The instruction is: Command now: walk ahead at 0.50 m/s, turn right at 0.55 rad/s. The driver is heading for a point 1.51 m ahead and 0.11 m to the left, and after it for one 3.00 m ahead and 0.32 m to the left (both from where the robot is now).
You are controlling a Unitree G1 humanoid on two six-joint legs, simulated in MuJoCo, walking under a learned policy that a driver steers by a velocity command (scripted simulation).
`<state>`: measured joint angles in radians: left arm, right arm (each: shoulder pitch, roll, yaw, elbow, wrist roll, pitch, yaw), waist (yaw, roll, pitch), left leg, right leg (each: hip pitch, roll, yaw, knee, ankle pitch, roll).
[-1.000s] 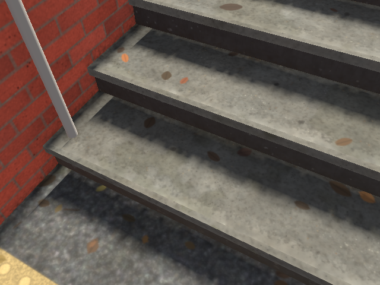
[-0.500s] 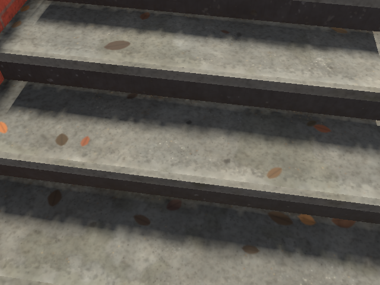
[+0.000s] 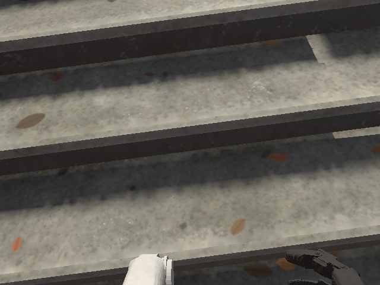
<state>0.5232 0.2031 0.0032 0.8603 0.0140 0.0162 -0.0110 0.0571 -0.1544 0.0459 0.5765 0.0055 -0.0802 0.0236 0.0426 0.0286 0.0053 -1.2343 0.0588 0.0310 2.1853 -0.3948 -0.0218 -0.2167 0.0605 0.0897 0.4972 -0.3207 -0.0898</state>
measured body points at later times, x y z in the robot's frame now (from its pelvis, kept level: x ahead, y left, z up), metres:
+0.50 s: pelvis +0.27 +0.00 +0.14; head +0.28 +0.01 +0.59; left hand +0.50 +0.14 +0.05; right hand +0.18 -0.19 +0.00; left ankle +0.23 +0.11 -0.59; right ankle +0.34 -0.17 -0.35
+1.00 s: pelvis +0.58 -0.14 +0.29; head +0.56 -0.16 +0.74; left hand +0.57 +0.10 +0.15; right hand +0.76 -0.37 +0.21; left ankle +0.63 +0.02 -0.20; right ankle +0.58 -0.21 -0.44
